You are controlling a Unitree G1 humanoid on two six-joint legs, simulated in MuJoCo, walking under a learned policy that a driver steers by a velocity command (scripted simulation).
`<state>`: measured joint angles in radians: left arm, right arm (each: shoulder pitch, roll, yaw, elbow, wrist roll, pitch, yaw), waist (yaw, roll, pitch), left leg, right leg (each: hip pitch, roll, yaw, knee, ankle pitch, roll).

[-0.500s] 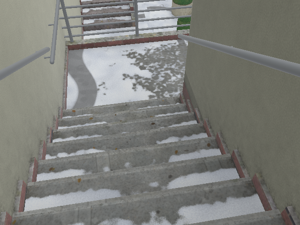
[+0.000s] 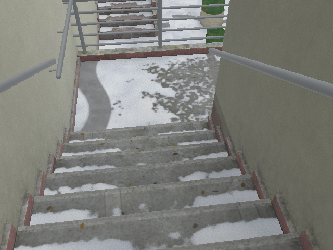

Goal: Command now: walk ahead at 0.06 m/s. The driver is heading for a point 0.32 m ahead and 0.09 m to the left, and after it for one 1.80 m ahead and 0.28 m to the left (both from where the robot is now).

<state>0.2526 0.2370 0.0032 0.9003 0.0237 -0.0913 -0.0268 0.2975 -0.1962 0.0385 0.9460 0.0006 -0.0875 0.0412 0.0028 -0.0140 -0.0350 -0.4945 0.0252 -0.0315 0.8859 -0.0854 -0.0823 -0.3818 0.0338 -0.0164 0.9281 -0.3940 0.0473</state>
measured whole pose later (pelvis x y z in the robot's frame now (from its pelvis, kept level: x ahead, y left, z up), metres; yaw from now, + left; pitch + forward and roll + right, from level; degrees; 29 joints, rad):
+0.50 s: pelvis +0.14 +0.08 -0.13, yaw +0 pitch +1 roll +0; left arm 0.45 0.25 0.00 1.00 0.05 -0.06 -0.07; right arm 0.42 -0.26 -0.02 1.04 -0.10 -0.06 0.08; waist 0.01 0.00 -0.04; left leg -0.24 -0.03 0.05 0.49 -0.27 0.06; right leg -0.75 -0.01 0.04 1.83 -0.50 -0.06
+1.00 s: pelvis +0.21 +0.08 -0.15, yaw +1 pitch +0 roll +0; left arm 0.23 0.24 0.04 1.02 0.01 -0.07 -0.09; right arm 0.25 -0.26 -0.06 0.98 0.00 -0.06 0.08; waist 0.00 -0.01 -0.02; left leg -0.16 -0.04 0.06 0.61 -0.45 0.05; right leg -0.33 -0.02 -0.02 0.68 -0.35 0.00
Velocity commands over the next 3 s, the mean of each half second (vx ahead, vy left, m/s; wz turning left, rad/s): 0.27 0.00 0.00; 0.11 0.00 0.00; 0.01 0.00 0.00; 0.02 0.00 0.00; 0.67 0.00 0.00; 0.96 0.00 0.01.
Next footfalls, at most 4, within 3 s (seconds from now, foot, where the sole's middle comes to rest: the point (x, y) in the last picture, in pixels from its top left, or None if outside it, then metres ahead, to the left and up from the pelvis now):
0.36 left None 0.17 0.16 -0.91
0.70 right None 0.26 -0.04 -0.91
2.30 right None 0.39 -0.12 -0.91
2.70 left None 0.59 0.00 -1.07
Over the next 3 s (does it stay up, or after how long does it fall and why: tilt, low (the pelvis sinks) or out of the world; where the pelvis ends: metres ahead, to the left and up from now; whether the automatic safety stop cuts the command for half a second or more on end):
stays up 0.72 -0.09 -0.45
